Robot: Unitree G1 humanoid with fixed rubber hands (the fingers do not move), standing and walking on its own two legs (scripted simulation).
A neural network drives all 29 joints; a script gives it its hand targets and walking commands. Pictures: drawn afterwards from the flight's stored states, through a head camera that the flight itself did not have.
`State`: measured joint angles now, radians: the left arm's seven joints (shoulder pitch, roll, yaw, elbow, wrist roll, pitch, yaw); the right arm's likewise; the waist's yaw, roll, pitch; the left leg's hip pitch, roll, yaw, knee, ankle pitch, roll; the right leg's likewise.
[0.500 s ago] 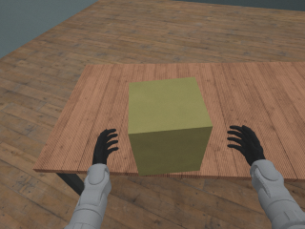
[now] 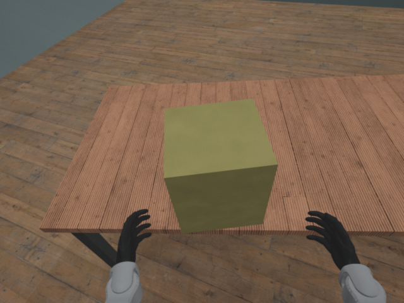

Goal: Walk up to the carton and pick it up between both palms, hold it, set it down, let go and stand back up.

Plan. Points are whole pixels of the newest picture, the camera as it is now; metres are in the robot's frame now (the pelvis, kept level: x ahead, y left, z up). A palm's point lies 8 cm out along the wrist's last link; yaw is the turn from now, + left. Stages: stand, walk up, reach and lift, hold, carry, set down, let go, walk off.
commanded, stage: set down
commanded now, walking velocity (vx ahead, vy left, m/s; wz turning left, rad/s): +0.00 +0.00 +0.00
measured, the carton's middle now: (215, 169) +0.44 +0.03 -0.01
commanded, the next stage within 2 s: let go in 1.18 s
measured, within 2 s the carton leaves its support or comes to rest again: neither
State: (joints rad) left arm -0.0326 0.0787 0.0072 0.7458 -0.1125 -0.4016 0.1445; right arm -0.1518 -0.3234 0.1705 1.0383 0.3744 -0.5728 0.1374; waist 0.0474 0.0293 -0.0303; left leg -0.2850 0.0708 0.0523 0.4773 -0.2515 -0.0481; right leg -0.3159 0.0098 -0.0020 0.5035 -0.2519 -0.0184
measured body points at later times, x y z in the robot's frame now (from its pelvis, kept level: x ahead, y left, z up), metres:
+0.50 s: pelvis +0.01 +0.01 +0.01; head +0.02 +0.00 +0.46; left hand +0.22 +0.23 -0.06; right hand +0.23 -0.21 -0.06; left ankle -0.01 +0.15 -0.74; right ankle +0.00 -0.11 -0.74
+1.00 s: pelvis +0.02 +0.02 +0.01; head +0.02 +0.02 +0.46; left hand +0.18 +0.24 -0.07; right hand +0.19 -0.21 -0.08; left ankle -0.01 +0.15 -0.74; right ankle +0.00 -0.11 -0.74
